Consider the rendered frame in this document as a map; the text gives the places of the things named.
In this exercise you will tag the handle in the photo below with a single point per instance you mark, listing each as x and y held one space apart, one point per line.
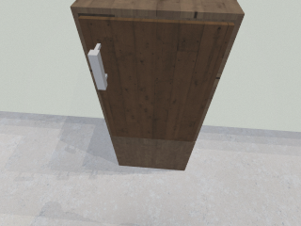
96 63

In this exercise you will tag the cupboard door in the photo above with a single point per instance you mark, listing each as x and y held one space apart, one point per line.
160 72

